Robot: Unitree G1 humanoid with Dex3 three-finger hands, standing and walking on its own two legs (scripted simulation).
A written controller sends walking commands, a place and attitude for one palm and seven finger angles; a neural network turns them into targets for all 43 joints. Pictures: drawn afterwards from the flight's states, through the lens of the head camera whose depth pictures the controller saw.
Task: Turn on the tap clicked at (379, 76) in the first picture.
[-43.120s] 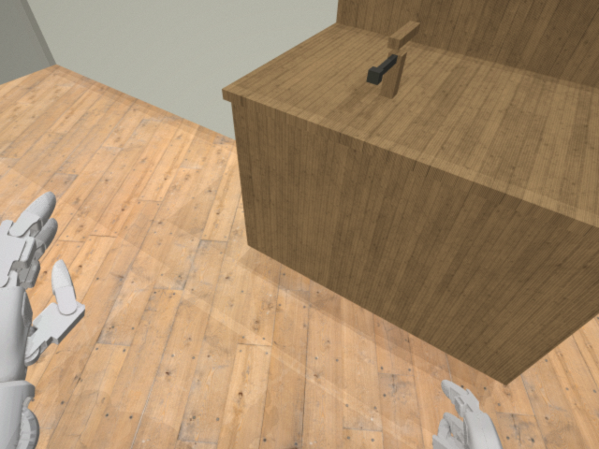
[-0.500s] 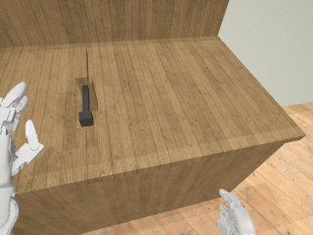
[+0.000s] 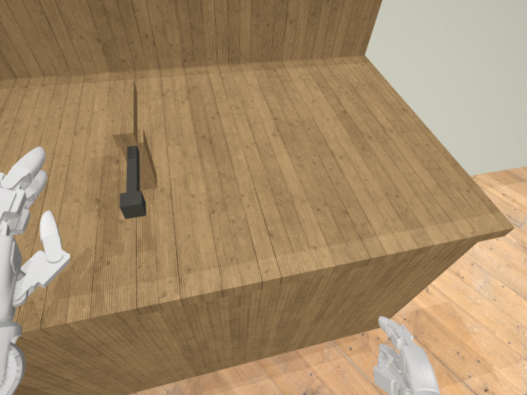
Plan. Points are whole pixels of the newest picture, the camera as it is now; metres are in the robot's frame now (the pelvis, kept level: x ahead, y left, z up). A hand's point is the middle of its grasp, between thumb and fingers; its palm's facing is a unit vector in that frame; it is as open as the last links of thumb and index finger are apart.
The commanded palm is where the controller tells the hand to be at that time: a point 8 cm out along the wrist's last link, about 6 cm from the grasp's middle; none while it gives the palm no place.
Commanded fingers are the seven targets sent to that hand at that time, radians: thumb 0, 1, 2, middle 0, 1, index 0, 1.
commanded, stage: look again from close up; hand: left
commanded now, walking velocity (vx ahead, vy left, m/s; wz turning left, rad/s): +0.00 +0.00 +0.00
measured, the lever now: (133, 204) +0.33 +0.22 +0.11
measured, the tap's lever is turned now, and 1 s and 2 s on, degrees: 0 0 0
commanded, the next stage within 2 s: come to a stop and stand still in 0.16 s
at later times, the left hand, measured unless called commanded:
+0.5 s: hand (90, 269) +0.21 +0.21 +0.15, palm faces +0.34 -0.86 -0.39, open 7.4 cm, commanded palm +0.15 +0.25 +0.17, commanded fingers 0.00 0.90 0.90 -0.20 -0.30 -0.20 -0.30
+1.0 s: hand (78, 265) +0.21 +0.23 +0.15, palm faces +0.35 -0.84 -0.42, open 7.4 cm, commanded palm +0.15 +0.26 +0.17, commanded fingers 0.00 0.90 0.90 -0.20 -0.30 -0.20 -0.30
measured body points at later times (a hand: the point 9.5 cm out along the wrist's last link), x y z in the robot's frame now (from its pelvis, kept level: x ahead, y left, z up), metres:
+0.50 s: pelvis -0.01 -0.03 +0.00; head +0.01 -0.02 +0.45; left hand +0.18 +0.26 +0.18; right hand +0.17 -0.26 -0.07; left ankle +0.01 +0.05 -0.74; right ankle +0.02 -0.15 -0.74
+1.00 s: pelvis -0.01 -0.02 +0.00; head +0.01 -0.01 +0.44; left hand +0.19 +0.27 +0.18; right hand +0.15 -0.24 -0.09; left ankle +0.01 +0.05 -0.74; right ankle +0.02 -0.15 -0.74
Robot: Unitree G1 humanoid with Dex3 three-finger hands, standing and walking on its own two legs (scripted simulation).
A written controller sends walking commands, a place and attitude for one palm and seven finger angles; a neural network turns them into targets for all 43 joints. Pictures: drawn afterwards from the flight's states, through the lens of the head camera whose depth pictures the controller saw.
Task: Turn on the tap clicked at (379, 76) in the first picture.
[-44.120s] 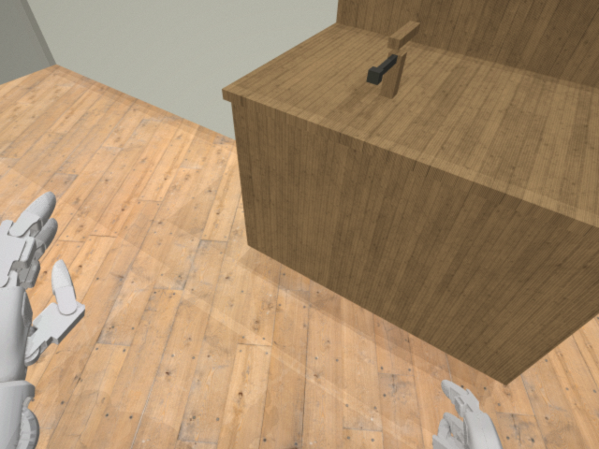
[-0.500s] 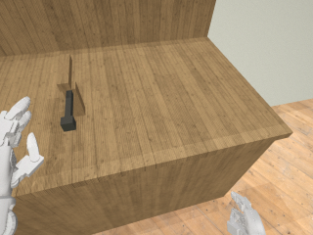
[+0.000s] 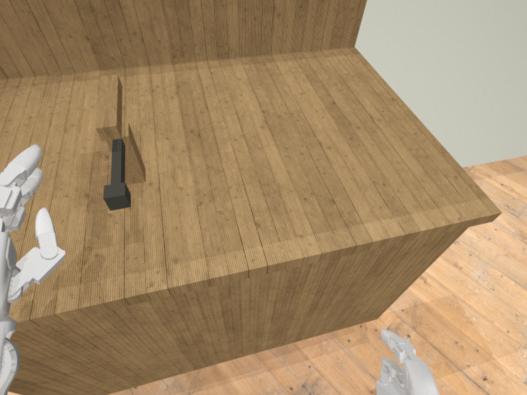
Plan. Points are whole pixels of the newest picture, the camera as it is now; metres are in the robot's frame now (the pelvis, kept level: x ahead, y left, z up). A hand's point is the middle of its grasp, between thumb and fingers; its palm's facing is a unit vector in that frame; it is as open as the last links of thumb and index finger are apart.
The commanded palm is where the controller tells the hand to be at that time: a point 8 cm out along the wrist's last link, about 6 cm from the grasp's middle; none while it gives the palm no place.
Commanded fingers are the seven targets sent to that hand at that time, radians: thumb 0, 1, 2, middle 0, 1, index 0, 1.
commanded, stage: come to a stop and stand still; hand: left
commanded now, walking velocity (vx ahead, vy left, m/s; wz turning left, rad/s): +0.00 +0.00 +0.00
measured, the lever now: (117, 196) +0.34 +0.25 +0.11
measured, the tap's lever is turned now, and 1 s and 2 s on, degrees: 0 0 0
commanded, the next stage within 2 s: look again from close up in 0.18 s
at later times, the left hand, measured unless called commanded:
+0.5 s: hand (52, 243) +0.23 +0.26 +0.16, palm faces +0.36 -0.85 -0.38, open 7.4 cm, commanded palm +0.17 +0.29 +0.18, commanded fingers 0.00 0.90 0.90 -0.20 -0.30 -0.20 -0.30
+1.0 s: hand (69, 275) +0.20 +0.24 +0.15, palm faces +0.27 -0.88 -0.38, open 7.4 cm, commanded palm +0.15 +0.29 +0.18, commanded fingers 0.00 0.90 0.90 -0.20 -0.30 -0.20 -0.30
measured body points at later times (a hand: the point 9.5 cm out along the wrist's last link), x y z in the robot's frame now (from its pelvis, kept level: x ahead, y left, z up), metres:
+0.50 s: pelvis +0.01 +0.01 +0.00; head +0.04 +0.04 +0.45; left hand +0.20 +0.30 +0.18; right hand +0.21 -0.19 -0.06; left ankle +0.02 +0.07 -0.74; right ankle +0.04 -0.13 -0.74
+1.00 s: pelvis +0.00 -0.01 -0.01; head +0.01 -0.01 +0.44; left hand +0.18 +0.28 +0.17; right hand +0.22 -0.22 -0.07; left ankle +0.02 +0.07 -0.74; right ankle +0.03 -0.12 -0.74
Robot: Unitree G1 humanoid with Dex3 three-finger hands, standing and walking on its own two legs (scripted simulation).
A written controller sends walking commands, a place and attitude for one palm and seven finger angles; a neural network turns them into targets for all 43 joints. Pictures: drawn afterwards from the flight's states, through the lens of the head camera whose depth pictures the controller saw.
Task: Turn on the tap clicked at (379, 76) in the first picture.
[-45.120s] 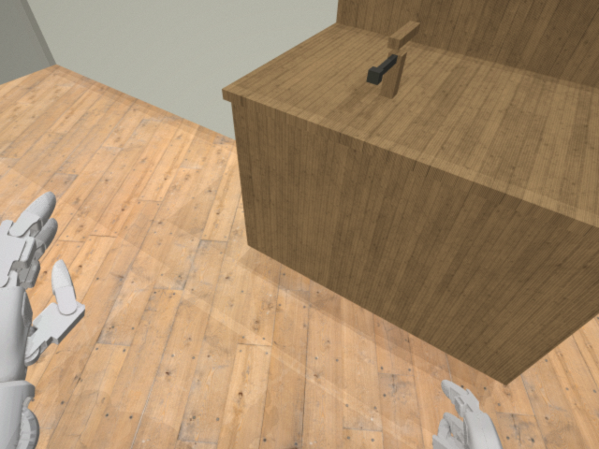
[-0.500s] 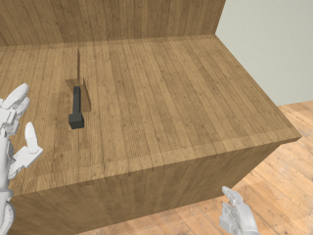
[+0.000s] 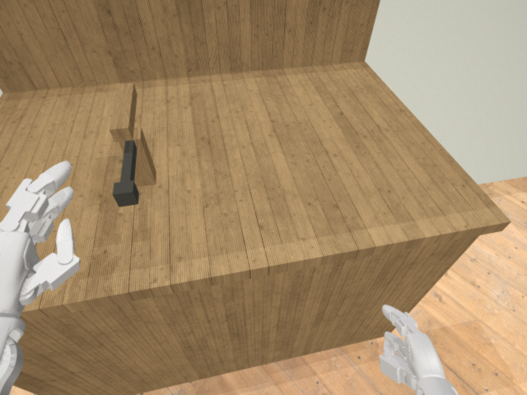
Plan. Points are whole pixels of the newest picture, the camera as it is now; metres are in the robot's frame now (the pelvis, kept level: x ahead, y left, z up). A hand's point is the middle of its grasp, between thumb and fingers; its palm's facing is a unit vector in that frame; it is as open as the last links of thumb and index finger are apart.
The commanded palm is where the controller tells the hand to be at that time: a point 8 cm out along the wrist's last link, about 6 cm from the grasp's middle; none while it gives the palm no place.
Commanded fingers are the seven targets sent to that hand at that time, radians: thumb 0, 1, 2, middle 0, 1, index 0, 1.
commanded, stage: turn the palm inward beside the body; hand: left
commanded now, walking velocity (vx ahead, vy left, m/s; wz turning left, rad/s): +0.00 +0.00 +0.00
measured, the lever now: (126, 193) +0.35 +0.26 +0.12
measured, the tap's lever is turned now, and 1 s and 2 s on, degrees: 0 0 0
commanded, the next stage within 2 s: reach beside the lever's end, fingers flat in 1.88 s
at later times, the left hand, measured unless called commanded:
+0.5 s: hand (84, 257) +0.21 +0.22 +0.18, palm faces +0.45 -0.83 -0.33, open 7.4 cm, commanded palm +0.15 +0.26 +0.18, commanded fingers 0.00 0.90 0.90 -0.20 -0.30 -0.20 -0.30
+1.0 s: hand (90, 275) +0.19 +0.21 +0.17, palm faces +0.45 -0.87 -0.21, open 7.4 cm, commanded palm +0.14 +0.25 +0.18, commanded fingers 0.00 0.90 0.90 -0.20 -0.30 -0.20 -0.30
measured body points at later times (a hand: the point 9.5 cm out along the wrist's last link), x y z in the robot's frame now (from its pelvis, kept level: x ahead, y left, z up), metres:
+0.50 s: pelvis +0.02 -0.06 -0.01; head +0.01 -0.09 +0.44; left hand +0.18 +0.27 +0.20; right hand +0.22 -0.28 -0.10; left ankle +0.03 +0.09 -0.73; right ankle +0.03 -0.11 -0.73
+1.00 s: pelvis +0.02 -0.04 +0.00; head +0.00 -0.07 +0.45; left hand +0.16 +0.25 +0.19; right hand +0.25 -0.22 -0.07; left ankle +0.03 +0.09 -0.73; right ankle +0.03 -0.11 -0.73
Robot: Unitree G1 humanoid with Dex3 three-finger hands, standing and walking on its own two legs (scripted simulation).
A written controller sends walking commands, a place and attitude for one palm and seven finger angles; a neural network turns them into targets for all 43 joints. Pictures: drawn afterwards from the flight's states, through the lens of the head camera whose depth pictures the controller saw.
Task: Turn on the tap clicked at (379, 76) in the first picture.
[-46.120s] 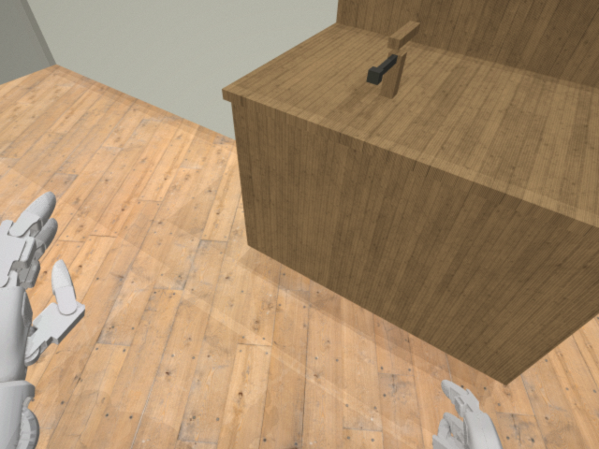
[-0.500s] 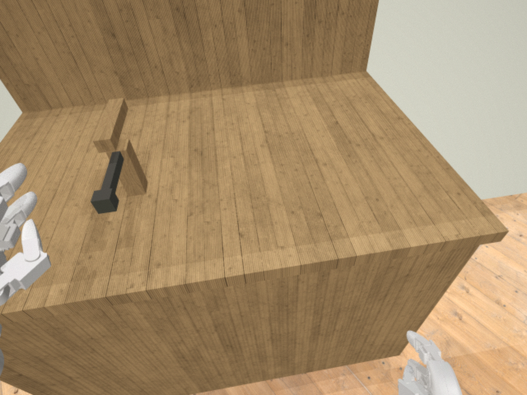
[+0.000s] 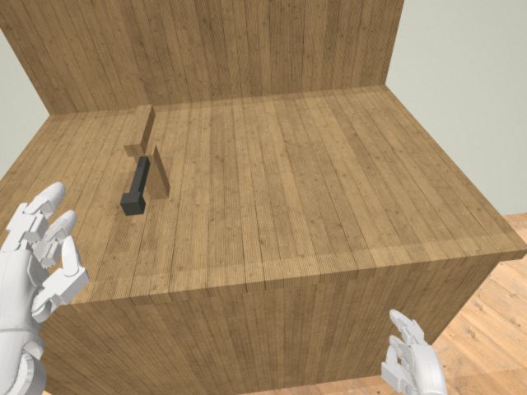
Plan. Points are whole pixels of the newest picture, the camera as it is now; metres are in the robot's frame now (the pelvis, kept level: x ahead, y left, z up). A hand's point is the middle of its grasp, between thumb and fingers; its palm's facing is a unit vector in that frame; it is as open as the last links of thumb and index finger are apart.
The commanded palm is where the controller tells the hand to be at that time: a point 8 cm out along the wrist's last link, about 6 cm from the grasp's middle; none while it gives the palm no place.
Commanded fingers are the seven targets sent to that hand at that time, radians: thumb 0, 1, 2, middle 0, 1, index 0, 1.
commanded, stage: turn the palm inward beside the body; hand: left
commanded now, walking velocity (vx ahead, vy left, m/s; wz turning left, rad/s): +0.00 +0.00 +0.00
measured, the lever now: (133, 203) +0.35 +0.27 +0.12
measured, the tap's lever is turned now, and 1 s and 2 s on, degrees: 0 0 0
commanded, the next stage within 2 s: reach beside the lever's end, fingers flat in 0.88 s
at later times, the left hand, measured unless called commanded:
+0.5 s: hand (88, 283) +0.18 +0.22 +0.17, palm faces +0.42 -0.90 -0.15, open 7.4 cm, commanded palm +0.12 +0.27 +0.18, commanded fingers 0.00 0.90 0.90 -0.20 -0.30 -0.20 -0.30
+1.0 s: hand (100, 280) +0.18 +0.21 +0.18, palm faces +0.42 -0.90 -0.15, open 7.4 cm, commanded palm +0.13 +0.26 +0.18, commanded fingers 0.00 0.90 0.90 -0.20 -0.30 -0.20 -0.30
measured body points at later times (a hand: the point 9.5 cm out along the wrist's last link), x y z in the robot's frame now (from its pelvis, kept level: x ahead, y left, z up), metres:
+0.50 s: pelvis +0.00 +0.00 +0.00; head -0.03 -0.03 +0.45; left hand +0.15 +0.27 +0.18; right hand +0.21 -0.21 -0.07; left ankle +0.02 +0.12 -0.72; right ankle +0.01 -0.07 -0.72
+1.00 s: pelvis +0.00 -0.01 +0.00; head -0.03 -0.05 +0.45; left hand +0.15 +0.26 +0.19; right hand +0.22 -0.22 -0.07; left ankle +0.02 +0.12 -0.72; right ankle +0.01 -0.07 -0.72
